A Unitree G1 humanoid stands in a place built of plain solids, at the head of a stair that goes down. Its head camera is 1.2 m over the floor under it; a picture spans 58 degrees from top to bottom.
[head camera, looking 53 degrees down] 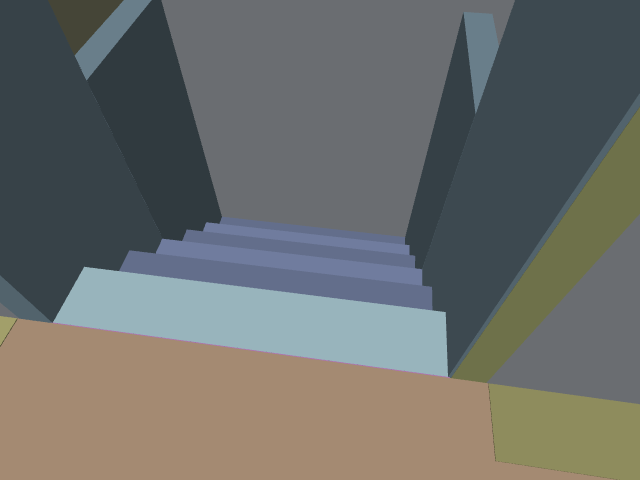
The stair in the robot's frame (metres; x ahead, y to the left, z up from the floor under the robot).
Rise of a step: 0.19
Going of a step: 0.21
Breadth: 1.20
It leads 8 degrees to the right of straight ahead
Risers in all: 6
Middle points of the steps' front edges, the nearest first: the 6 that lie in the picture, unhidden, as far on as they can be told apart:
0.71 0.20 0.00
0.92 0.17 -0.19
1.12 0.14 -0.38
1.33 0.11 -0.57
1.53 0.08 -0.77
1.74 0.05 -0.96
